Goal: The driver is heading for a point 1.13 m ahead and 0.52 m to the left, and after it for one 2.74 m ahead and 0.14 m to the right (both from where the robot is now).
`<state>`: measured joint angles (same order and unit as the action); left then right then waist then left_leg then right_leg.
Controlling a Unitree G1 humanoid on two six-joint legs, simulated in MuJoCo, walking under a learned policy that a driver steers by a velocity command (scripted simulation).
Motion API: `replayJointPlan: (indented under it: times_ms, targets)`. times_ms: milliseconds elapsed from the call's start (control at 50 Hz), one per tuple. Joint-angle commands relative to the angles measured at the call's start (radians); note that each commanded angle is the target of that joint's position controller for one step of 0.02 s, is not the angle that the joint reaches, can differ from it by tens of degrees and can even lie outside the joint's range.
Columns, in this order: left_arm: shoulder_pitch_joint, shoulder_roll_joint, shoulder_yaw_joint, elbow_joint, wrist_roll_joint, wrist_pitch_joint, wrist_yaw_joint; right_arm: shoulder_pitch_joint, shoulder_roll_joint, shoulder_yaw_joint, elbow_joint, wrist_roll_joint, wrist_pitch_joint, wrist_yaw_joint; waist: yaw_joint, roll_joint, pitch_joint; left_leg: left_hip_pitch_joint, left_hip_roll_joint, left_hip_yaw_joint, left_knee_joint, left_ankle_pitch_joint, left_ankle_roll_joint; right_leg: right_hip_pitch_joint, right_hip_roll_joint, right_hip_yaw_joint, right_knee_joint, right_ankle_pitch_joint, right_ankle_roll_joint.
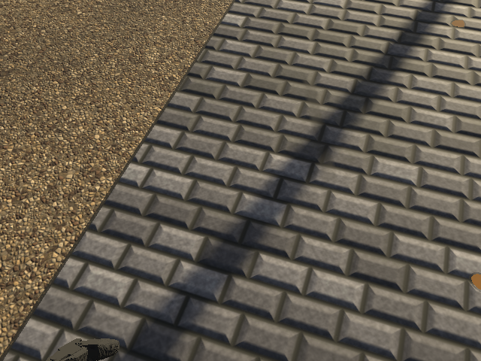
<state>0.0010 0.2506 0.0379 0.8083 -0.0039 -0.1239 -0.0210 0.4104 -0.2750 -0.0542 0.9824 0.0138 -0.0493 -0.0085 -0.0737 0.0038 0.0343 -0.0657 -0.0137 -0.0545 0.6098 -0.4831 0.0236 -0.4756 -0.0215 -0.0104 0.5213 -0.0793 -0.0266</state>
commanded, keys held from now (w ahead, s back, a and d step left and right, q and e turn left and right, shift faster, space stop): w+q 1.00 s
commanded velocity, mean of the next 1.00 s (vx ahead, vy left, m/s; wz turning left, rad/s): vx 0.50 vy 0.00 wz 0.55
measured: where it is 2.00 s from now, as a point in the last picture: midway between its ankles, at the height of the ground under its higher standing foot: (78, 228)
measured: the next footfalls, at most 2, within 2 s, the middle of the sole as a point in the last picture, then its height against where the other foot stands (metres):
left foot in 0.50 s outside the picture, level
right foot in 1.00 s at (193, 268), level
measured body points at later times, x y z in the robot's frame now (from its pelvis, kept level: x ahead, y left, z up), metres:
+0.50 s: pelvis +0.26 +0.05 -0.01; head +0.29 +0.07 +0.44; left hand +0.19 +0.33 -0.15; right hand +0.53 -0.13 -0.09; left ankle +0.35 +0.17 -0.73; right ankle +0.12 -0.12 -0.72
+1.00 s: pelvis +0.53 +0.14 +0.00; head +0.54 +0.17 +0.45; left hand +0.61 +0.48 -0.07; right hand +0.71 -0.10 -0.11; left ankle +0.35 +0.17 -0.72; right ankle +0.70 +0.11 -0.73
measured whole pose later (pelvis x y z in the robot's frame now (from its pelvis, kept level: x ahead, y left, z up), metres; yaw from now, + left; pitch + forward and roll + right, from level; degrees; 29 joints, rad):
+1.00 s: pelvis +0.53 +0.14 +0.00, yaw +35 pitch +2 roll +0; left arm 0.00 0.28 0.05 0.71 0.00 -0.13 -0.03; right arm 0.41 -0.29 -0.09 0.78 0.02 -0.03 -0.02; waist -0.09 -0.03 0.00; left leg -0.05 -0.10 -0.23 0.50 -0.46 0.07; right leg -0.46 0.02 0.05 0.44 -0.01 -0.01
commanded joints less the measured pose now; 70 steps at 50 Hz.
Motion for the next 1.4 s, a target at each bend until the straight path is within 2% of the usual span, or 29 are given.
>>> replayJointPlan:
  times_ms: [20,40,80,140,200,300,400,440,480,500,520,540,560,580,620,720,820,920,980,1000,1020,1040,1060,1080,1120,1160,1220,1320,1400]
  targets:
    - [0.377,0.197,0.061,0.031,0.01,0.006,0.007,0.043,-0.092,-0.006,-0.095,0.03,-0.037,-0.001,0.17,-0.23,-0.344,-0.645,0.01,-0.098,0.66,-0.099,0.025,0.821,-0.389,0.673,-0.215,-0.311,-0.2]
    - [0.307,0.146,0.046,0.018,0.005,0.004,0.01,-0.036,-0.14,-0.023,-0.116,0.042,-0.039,-0.003,0.164,-0.163,-0.211,-0.685,0.051,-0.082,0.671,-0.002,0.034,0.695,-0.361,0.503,-0.227,-0.265,-0.156]
    - [0.204,0.107,0.035,0.015,0.009,0.003,0.007,-0.083,-0.111,-0.031,-0.121,0.023,-0.029,-0.01,0.113,-0.082,-0.089,-0.617,0.123,-0.065,0.598,0.142,0.021,0.474,-0.289,0.302,-0.287,-0.089,-0.133]
    - [0.173,0.102,0.038,0.029,0.018,-0.005,0.011,-0.078,-0.051,-0.032,-0.14,0.025,0.005,0.002,0.069,-0.105,-0.041,-0.549,0.162,-0.047,0.55,0.21,0.008,0.354,-0.253,0.139,-0.363,0.015,-0.142]
    - [0.188,0.132,0.052,0.045,0.018,-0.007,0.022,-0.138,-0.042,-0.032,-0.182,0.015,0.022,0.005,0.067,-0.067,-0.003,-0.616,0.172,-0.05,0.453,0.301,-0.007,0.351,-0.258,0.043,-0.397,0.089,-0.16]
    - [0.219,0.173,0.067,0.054,0.012,0.01,0.038,-0.288,-0.026,-0.019,-0.241,0.009,0.011,0.036,0.111,-0.043,0.033,-0.605,0.154,0.022,0.182,0.493,-0.006,0.395,-0.24,-0.107,-0.411,0.129,-0.142]
    - [0.283,0.207,0.083,0.074,-0.013,0.043,0.041,-0.406,-0.039,-0.017,-0.312,0.01,0.013,0.063,0.135,-0.046,0.063,-0.619,0.122,0.088,0.057,0.414,0.037,0.546,-0.284,-0.172,-0.338,0.229,-0.114]
    - [0.265,0.234,0.091,0.066,-0.021,0.056,0.043,-0.376,-0.069,-0.032,-0.324,0.01,0.018,0.068,0.095,-0.075,0.021,-0.525,0.067,0.139,0.045,0.32,0.074,0.579,-0.287,-0.203,-0.226,0.506,-0.092]
    - [0.233,0.248,0.093,0.054,-0.03,0.073,0.045,-0.17,-0.135,-0.073,-0.28,0.015,0.023,0.063,-0.032,-0.075,-0.099,-0.235,-0.027,0.192,-0.015,0.313,0.13,0.528,-0.248,-0.246,0.079,0.716,-0.054]
    - [0.245,0.222,0.082,0.043,-0.017,0.071,0.047,0.006,-0.211,-0.113,-0.23,0.018,0.03,0.044,-0.107,-0.014,-0.189,0.067,-0.018,0.105,-0.048,0.341,0.174,0.33,-0.208,-0.253,0.356,0.528,-0.007]
    - [0.314,0.07,0.038,-0.011,0.029,0.052,0.039,0.007,-0.334,-0.134,-0.223,0.025,0.03,0.029,-0.001,0.268,-0.23,0.366,0.239,-0.411,-0.124,0.239,0.324,-0.116,-0.031,-0.217,0.717,-0.366,0.06]
    - [0.267,0.103,0.031,-0.039,-0.005,0.006,0.026,0.02,-0.3,-0.113,-0.271,0.008,0.009,0.038,-0.026,0.197,-0.403,0.467,0.359,-0.814,-0.309,0.056,0.429,-0.267,0.056,0.056,0.882,-0.551,0.057]
    - [0.154,0.165,0.046,-0.069,-0.047,-0.02,0.017,-0.006,-0.225,-0.091,-0.263,-0.001,-0.008,0.044,-0.054,0.114,-0.279,0.414,0.342,-0.7,-0.35,0.112,0.369,-0.375,0.004,0.098,0.888,-0.457,0.03]
    - [0.14,0.16,0.042,-0.071,-0.044,-0.034,0.018,-0.055,-0.188,-0.081,-0.265,0.004,-0.019,0.043,-0.02,0.07,-0.187,0.285,0.302,-0.56,-0.338,0.189,0.33,-0.366,-0.042,0.094,0.811,-0.367,0.006]
    - [0.171,0.179,0.057,-0.044,0.001,-0.025,0.03,-0.19,-0.119,-0.058,-0.299,-0.004,-0.024,0.038,0.066,0.019,-0.107,0.029,0.226,-0.379,-0.35,0.397,0.278,-0.207,-0.105,0.105,0.652,-0.26,0.011]
    - [0.105,0.125,0.049,-0.084,0.022,0.019,0.031,-0.151,-0.165,-0.067,-0.293,0.001,-0.029,0.007,0.076,0.016,-0.049,-0.127,0.163,-0.242,-0.404,0.58,0.27,-0.155,-0.08,0.069,0.398,-0.088,0.078]
    - [-0.06,0.09,0.032,-0.141,0.006,0.01,0.013,-0.078,-0.166,-0.068,-0.272,0.009,-0.015,-0.008,0.007,0.072,-0.015,-0.174,0.102,-0.2,-0.386,0.443,0.196,-0.065,-0.005,0.053,0.064,0.188,0.084]
    - [-0.107,0.133,0.043,-0.177,-0.003,-0.011,-0.007,-0.024,-0.157,-0.067,-0.252,0.013,0.001,-0.016,-0.001,0.095,-0.017,-0.037,0.155,-0.328,-0.264,0.425,0.18,-0.047,0.02,0.088,-0.049,0.102,0.051]
    - [0.053,0.176,0.067,-0.142,-0.001,-0.026,-0.002,-0.062,-0.142,-0.062,-0.267,0.01,0.011,-0.018,0.09,0.132,-0.081,-0.031,0.12,-0.351,-0.118,0.569,0.14,0.177,0.031,0.059,-0.113,0.036,-0.006]
    - [0.192,0.218,0.082,-0.126,0.017,-0.03,0.005,-0.083,-0.096,-0.043,-0.289,0.0,0.007,-0.012,0.159,0.091,-0.207,-0.128,0.068,-0.298,0.096,0.541,0.106,0.428,-0.08,0.148,-0.074,0.039,-0.067]
    - [0.336,0.293,0.102,-0.108,0.035,-0.021,0.013,0.007,-0.04,-0.027,-0.312,0.01,0.001,-0.014,0.157,-0.12,-0.365,-0.442,-0.066,-0.161,0.438,0.247,0.027,0.802,-0.302,0.493,-0.091,-0.091,-0.193]
    - [0.359,0.263,0.096,-0.086,0.012,-0.01,0.003,0.072,-0.072,-0.021,-0.322,0.025,-0.006,-0.014,0.13,-0.33,-0.397,-0.659,-0.061,-0.135,0.631,-0.126,0.007,0.881,-0.42,0.811,-0.186,-0.289,-0.262]
    - [0.307,0.172,0.072,-0.105,-0.002,-0.001,0.006,0.015,-0.159,-0.042,-0.306,0.032,-0.002,-0.012,0.146,-0.196,-0.25,-0.73,0.006,-0.149,0.713,-0.053,-0.004,0.766,-0.388,0.707,-0.212,-0.402,-0.223]
    - [0.261,0.137,0.061,-0.113,0.002,0.011,0.011,-0.072,-0.177,-0.047,-0.318,0.021,0.004,-0.01,0.151,-0.106,-0.142,-0.721,0.043,-0.105,0.712,0.03,-0.009,0.626,-0.339,0.541,-0.227,-0.345,-0.181]
    - [0.196,0.108,0.048,-0.104,0.016,0.016,0.013,-0.132,-0.147,-0.052,-0.338,0.006,0.009,-0.005,0.106,-0.08,-0.037,-0.659,0.102,-0.089,0.622,0.124,-0.006,0.421,-0.264,0.358,-0.284,-0.163,-0.153]
    - [0.193,0.11,0.048,-0.087,0.015,0.008,0.01,-0.115,-0.095,-0.042,-0.341,0.016,0.02,0.003,0.084,-0.107,-0.024,-0.601,0.123,-0.065,0.569,0.153,-0.005,0.338,-0.232,0.252,-0.336,-0.081,-0.158]
    - [0.22,0.149,0.061,-0.055,0.008,-0.004,0.005,-0.156,-0.056,-0.027,-0.363,0.005,0.021,0.003,0.081,-0.077,-0.018,-0.623,0.125,-0.063,0.436,0.224,-0.017,0.337,-0.238,0.168,-0.379,0.035,-0.195]
    - [0.25,0.187,0.066,-0.024,-0.013,0.012,0.006,-0.303,-0.035,-0.004,-0.389,-0.001,-0.007,0.031,0.122,-0.058,0.003,-0.549,0.108,0.02,0.11,0.459,-0.014,0.356,-0.192,0.017,-0.387,0.127,-0.166]
    - [0.333,0.222,0.072,0.02,-0.029,0.035,0.008,-0.406,-0.055,-0.004,-0.428,0.008,-0.014,0.046,0.146,-0.078,0.024,-0.526,0.083,0.052,-0.013,0.414,0.009,0.455,-0.243,0.022,-0.354,0.149,-0.148]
